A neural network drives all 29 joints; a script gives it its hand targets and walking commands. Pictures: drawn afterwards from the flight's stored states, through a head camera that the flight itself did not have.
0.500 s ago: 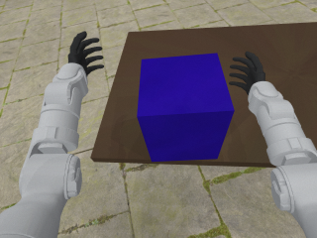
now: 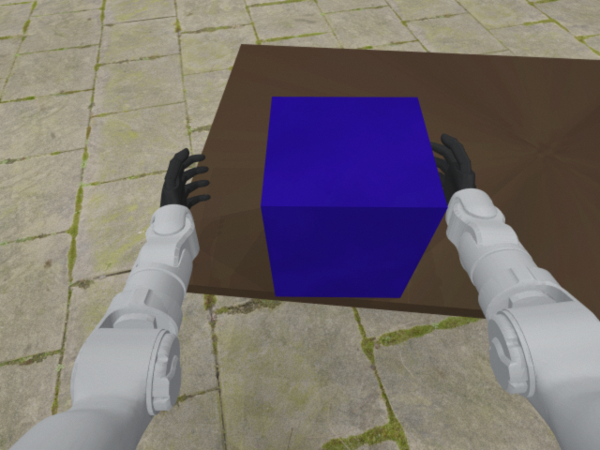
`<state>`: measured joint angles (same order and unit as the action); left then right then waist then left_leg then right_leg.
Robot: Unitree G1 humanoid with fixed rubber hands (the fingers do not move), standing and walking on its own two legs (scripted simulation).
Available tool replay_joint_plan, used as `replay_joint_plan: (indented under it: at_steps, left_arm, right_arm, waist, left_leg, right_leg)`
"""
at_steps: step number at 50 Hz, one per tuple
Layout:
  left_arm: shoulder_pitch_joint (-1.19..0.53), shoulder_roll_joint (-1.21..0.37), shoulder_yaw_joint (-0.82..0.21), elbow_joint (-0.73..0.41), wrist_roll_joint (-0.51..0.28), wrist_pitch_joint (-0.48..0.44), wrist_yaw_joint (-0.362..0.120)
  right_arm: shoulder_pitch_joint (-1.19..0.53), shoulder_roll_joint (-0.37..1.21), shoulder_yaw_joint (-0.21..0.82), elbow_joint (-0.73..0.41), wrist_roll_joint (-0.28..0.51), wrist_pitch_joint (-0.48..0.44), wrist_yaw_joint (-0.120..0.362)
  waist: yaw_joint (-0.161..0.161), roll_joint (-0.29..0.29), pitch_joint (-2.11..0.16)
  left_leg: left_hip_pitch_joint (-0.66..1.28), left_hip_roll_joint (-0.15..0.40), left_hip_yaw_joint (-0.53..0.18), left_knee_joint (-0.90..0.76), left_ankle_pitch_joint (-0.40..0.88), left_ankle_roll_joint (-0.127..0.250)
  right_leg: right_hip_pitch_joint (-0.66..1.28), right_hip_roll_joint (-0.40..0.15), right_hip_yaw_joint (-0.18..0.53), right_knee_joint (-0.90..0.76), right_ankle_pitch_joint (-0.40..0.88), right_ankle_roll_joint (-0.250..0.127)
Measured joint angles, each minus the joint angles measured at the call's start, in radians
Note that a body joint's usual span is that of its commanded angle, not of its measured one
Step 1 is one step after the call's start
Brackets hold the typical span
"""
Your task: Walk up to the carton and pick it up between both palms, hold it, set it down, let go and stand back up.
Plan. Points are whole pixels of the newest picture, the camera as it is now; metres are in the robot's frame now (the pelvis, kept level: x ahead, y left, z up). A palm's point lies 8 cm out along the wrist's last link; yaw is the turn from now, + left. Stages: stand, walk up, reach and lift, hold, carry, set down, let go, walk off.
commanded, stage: reach and lift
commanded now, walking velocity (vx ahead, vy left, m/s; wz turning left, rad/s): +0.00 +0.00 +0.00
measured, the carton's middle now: (340, 204) +0.46 +0.00 +0.02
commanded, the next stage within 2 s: none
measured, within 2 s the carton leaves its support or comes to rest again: neither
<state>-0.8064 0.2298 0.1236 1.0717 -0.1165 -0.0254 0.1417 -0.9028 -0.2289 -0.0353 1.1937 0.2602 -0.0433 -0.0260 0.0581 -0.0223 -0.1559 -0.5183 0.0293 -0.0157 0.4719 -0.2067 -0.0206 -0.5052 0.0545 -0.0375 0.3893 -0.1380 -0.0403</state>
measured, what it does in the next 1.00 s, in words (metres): stands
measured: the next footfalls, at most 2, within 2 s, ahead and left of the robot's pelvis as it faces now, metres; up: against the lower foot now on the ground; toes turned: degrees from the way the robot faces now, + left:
none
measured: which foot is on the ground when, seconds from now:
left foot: down 0.00-1.00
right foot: down 0.00-1.00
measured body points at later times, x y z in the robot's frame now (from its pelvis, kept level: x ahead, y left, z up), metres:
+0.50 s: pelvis +0.00 +0.01 -0.02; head +0.08 +0.01 +0.42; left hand +0.44 +0.19 +0.03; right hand +0.47 -0.16 +0.06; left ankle +0.00 +0.13 -0.74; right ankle +0.02 -0.09 -0.74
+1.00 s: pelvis +0.00 +0.01 +0.00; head +0.08 +0.02 +0.44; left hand +0.45 +0.17 +0.05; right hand +0.46 -0.13 +0.06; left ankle +0.00 +0.13 -0.74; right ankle +0.02 -0.09 -0.74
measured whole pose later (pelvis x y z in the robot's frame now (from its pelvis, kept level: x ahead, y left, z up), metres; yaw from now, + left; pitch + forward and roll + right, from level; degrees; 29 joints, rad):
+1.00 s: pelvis +0.00 +0.01 +0.00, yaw -1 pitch +18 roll -1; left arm -0.95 0.05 0.42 1.27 0.16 -0.27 0.14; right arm -0.91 -0.07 -0.42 1.17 -0.18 -0.19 -0.05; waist 0.04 0.00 -0.15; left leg -0.59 0.01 0.01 0.49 -0.21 0.00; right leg -0.59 0.04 -0.02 0.43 -0.14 -0.03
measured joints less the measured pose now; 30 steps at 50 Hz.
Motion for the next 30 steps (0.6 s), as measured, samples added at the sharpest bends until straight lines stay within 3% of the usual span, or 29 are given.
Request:
replay_joint_plan:
  at_steps: [6,11,22,30]
  left_arm:
    - [-0.157,0.050,-0.088,0.250,-0.134,-0.166,-0.040]
    - [-0.230,0.013,-0.152,0.347,-0.190,-0.226,-0.065]
    - [-0.184,-0.079,-0.060,0.342,-0.105,-0.233,-0.018]
    - [-0.149,-0.088,-0.035,0.307,-0.093,-0.251,-0.006]
  right_arm:
    - [-0.010,0.023,-0.023,0.026,-0.060,-0.054,-0.020]
    - [-0.010,0.025,0.002,0.038,-0.052,-0.084,-0.020]
    - [-0.053,-0.025,0.066,0.058,-0.009,-0.128,-0.016]
    - [-0.088,-0.009,0.068,0.111,0.005,-0.135,-0.023]
  waist:
    - [-0.030,0.029,-0.048]
    - [-0.047,0.027,-0.064]
    - [-0.004,0.022,-0.100]
    - [0.016,0.036,-0.100]
  left_leg:
    - [-0.134,-0.022,-0.017,0.052,0.008,0.006]
    - [-0.198,-0.032,-0.010,0.081,0.004,0.011]
    - [-0.242,-0.015,0.044,0.126,-0.036,0.020]
    - [-0.210,-0.017,0.028,0.138,-0.054,0.018]
  right_leg:
    - [-0.140,-0.023,-0.019,0.082,-0.017,0.004]
    - [-0.213,-0.033,-0.013,0.127,-0.028,0.008]
    - [-0.273,-0.017,0.039,0.167,-0.044,0.020]
    - [-0.235,-0.019,0.024,0.177,-0.068,0.019]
